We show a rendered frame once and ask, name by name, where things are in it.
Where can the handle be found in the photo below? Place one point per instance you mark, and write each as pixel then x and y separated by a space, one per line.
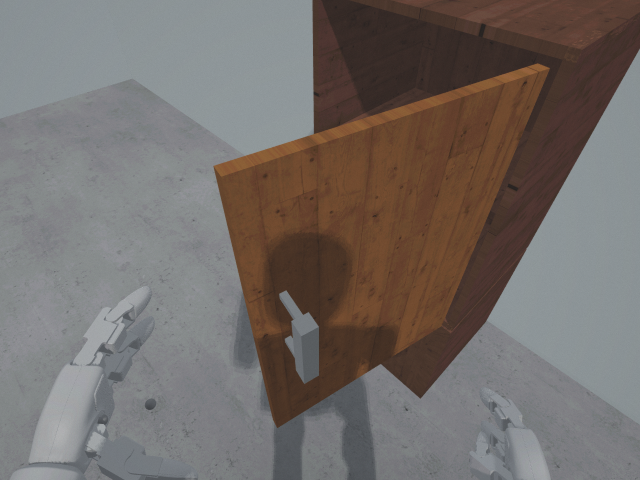
pixel 304 345

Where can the left robot hand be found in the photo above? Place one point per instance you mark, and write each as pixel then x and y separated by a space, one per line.
pixel 67 431

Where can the right robot hand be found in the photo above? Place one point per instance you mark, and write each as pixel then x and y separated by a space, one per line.
pixel 518 453

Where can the cupboard door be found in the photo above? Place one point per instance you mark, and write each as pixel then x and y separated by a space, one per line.
pixel 369 226

